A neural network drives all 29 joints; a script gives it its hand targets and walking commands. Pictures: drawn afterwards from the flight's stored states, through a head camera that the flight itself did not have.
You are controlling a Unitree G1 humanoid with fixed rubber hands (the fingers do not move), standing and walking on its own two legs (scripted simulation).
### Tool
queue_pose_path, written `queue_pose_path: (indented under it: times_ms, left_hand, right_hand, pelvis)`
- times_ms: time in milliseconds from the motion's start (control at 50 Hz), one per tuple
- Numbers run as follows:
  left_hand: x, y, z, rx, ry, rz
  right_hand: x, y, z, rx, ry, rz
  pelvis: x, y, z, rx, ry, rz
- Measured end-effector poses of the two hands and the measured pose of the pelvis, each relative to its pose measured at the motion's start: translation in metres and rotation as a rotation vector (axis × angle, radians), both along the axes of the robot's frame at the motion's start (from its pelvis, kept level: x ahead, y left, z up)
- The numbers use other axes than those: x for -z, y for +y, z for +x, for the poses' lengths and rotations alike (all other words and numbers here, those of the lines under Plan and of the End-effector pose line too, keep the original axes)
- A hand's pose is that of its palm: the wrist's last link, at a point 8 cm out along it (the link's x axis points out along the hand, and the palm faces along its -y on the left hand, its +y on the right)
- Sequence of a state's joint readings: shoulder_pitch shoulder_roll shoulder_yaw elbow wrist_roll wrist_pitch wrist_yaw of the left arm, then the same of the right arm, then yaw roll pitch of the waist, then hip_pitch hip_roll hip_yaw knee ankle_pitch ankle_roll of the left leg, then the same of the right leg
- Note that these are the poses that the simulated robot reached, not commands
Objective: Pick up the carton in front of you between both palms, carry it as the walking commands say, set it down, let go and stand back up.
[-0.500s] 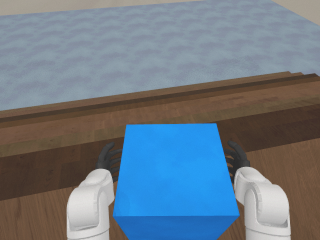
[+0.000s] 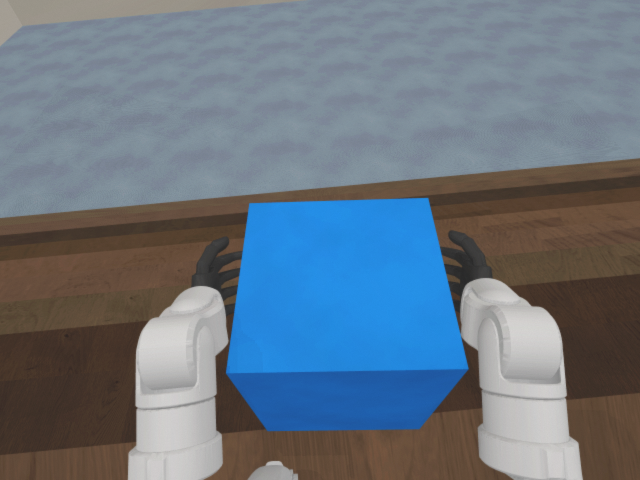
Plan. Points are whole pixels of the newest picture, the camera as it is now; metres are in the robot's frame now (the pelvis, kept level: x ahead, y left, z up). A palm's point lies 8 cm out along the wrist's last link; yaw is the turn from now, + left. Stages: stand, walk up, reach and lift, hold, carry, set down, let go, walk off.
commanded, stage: carry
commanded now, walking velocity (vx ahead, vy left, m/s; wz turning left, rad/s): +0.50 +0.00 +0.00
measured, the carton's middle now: (340, 324) +0.33 +0.01 +0.03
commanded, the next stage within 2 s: none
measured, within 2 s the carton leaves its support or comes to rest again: neither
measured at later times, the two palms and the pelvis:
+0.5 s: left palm (255, 136) +0.68 +0.17 +0.08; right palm (426, 137) +0.65 -0.13 +0.08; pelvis +0.30 +0.05 -0.01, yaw -2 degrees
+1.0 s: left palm (289, 130) +0.97 +0.15 -0.10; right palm (401, 119) +1.00 -0.15 -0.10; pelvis +0.63 -0.04 -0.23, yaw +1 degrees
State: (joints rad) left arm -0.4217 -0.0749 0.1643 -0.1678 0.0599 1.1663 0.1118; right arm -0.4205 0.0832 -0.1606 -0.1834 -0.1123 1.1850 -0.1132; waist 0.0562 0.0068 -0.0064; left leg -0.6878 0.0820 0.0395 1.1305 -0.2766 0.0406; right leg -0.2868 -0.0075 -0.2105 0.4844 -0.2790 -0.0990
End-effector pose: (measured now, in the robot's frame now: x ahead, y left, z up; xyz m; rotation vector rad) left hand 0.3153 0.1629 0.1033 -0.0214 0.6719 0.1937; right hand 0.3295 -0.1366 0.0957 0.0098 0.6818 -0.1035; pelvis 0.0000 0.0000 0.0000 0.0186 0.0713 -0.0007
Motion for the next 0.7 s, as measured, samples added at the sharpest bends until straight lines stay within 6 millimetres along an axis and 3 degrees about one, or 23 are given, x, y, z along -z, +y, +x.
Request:
queue_pose_path:
  times_ms: [140,260,380,520,620,700]
  left_hand:
    - [-0.016,-0.004,0.129,0.078,-0.015,0.025]
    - [0.009,-0.001,0.237,0.145,0.022,-0.006]
    - [0.033,-0.002,0.301,0.151,0.139,-0.021]
    - [0.025,0.006,0.371,0.101,0.046,-0.053]
    - [0.013,0.006,0.426,0.074,-0.032,-0.053]
    - [0.018,-0.009,0.481,0.096,-0.05,-0.037]
  right_hand:
    - [-0.019,-0.004,0.114,0.022,-0.017,-0.041]
    - [-0.005,-0.001,0.204,0.08,0.023,-0.079]
    - [0.024,-0.001,0.258,0.127,0.14,-0.039]
    - [0.014,0.005,0.337,0.139,0.045,-0.001]
    - [0.001,0.005,0.401,0.107,-0.032,-0.003]
    - [0.005,-0.009,0.452,0.098,-0.047,-0.043]
  pelvis:
    - [0.008,0.012,0.09,0.024,0.008,-0.011]
    - [0.031,0.031,0.176,0.037,-0.008,-0.022]
    - [0.015,0.046,0.237,0.034,0.015,-0.043]
    - [0.009,0.046,0.311,0.03,0.037,-0.054]
    - [0.021,0.035,0.374,0.017,0.024,-0.044]
    - [0.044,0.023,0.431,-0.007,0.001,-0.019]
